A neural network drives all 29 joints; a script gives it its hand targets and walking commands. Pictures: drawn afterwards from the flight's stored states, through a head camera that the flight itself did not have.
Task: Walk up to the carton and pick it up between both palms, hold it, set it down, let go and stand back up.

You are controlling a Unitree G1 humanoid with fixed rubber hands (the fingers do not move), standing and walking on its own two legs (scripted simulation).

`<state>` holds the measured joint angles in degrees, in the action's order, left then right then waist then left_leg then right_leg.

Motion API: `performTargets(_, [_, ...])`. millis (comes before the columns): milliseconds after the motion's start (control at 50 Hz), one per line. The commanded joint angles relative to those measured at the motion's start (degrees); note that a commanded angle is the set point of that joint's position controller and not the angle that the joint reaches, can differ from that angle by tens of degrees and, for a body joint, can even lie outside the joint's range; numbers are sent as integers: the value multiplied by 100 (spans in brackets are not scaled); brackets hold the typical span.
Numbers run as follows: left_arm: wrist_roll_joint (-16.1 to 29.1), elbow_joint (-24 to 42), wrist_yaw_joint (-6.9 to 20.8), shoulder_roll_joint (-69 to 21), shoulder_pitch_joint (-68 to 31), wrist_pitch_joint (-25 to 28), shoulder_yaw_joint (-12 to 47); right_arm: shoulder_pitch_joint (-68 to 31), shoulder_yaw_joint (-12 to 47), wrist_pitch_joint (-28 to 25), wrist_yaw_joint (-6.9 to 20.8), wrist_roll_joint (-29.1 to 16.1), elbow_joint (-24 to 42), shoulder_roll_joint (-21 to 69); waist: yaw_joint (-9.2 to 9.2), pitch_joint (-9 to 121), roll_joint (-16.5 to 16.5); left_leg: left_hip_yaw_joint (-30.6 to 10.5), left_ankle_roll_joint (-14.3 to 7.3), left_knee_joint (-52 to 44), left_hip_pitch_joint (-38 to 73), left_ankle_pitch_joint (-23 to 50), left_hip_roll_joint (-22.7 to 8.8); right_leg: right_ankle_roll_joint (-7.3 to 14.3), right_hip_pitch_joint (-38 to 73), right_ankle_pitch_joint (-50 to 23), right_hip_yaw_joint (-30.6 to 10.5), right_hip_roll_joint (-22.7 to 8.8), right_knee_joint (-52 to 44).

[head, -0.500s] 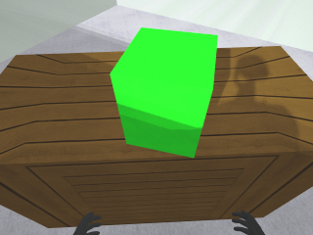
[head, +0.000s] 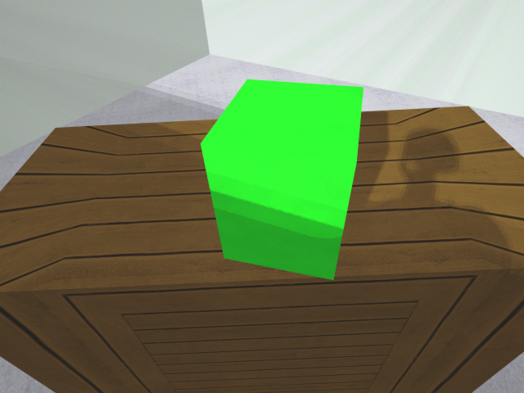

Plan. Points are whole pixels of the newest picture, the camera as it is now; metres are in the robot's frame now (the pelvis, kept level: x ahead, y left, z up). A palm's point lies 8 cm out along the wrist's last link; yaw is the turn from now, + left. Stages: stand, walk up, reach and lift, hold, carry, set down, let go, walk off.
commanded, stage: stand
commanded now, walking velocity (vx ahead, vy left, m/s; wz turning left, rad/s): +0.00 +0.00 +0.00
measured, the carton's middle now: (289, 177) +0.46 -0.03 +0.12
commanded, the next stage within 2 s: none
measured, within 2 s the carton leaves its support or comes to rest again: neither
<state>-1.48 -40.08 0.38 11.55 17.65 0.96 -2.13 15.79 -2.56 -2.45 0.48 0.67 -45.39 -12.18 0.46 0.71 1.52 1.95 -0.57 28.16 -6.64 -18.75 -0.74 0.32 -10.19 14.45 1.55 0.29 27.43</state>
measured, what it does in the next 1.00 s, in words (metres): shifts its weight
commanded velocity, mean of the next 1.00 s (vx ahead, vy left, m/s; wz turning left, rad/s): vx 0.00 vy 0.00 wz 0.00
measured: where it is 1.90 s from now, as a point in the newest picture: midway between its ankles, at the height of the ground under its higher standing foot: outside the picture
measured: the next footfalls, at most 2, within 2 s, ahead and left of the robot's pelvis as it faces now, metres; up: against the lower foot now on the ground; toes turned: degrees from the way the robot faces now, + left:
none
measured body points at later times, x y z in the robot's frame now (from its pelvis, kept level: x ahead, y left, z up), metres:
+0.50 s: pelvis -0.04 +0.01 +0.00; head -0.08 +0.01 +0.45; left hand -0.03 +0.26 -0.14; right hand -0.02 -0.23 -0.15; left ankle -0.04 +0.11 -0.74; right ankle +0.01 -0.12 -0.74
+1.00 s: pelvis -0.06 +0.00 +0.00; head -0.08 -0.02 +0.45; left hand -0.09 +0.24 -0.15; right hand -0.08 -0.24 -0.16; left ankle -0.04 +0.11 -0.74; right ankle +0.01 -0.12 -0.74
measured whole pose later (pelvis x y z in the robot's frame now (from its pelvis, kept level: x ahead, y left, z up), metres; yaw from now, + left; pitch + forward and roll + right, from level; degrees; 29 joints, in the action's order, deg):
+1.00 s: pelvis -0.06 +0.00 +0.00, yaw +0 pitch -3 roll +1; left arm -0.4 -57.5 -1.6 9.9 24.6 0.8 -0.7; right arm 23.2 -1.2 -0.1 -0.6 0.5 -57.8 -11.4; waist 0.0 -0.6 1.2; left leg 2.1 -0.6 28.0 -12.0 -13.1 0.7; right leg 0.2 -16.3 9.5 -0.1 -0.7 28.6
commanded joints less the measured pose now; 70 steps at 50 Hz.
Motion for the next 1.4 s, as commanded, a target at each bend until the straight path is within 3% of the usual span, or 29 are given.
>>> performTargets(0, [11, 492, -41, 804, -52, 287, -253, 100, -242, -122, -8, 14, 527, -830, -39, -295, -233, -603, -156, -638, -431, 1436, -559, 155, -44, -1733, -589, -667, -455])
performTargets(260, [70, -317, -152, 919, 612, 251, -124, 616, -177, -78, -41, -33, -26, -890, -27, -444, -120, -724, -117, -1037, -679, 632, -513, 66, 95, -790, -579, -643, -574])
performTargets(440, [56, -881, -179, 781, 951, 170, -9, 760, -111, 20, -62, -61, -389, -898, -14, -1146, 8, -937, -127, -1487, -1462, -914, -545, -37, -185, 75, -582, -541, -586])
performTargets(520, [57, -1060, -187, 740, 1055, 169, 6, 795, -94, 46, -70, -67, -492, -896, -25, -1223, -10, -980, -137, -1560, -1616, -1213, -544, -70, -283, 250, -600, -505, -576])
performTargets(820, [106, -1408, -222, 731, 1108, 117, -13, 1064, -25, 121, -114, -18, -867, -706, -115, -990, -398, -764, -79, -1030, -1152, -985, -368, -25, -992, 1197, -912, -580, -901])
performTargets(940, [111, -1449, -249, 755, 1061, 76, -58, 1186, -1, 150, -155, -22, -996, -605, -74, -1080, -365, -721, -30, -903, -1157, -864, -343, 65, -1154, 1362, -1031, -606, -1018])
performTargets(1380, [139, -1561, -279, 608, 715, 68, -3, 1110, 40, 105, -222, -52, -1109, -502, -20, -769, -189, -725, -36, -878, -983, -115, -441, 58, -683, 397, -954, -569, -807])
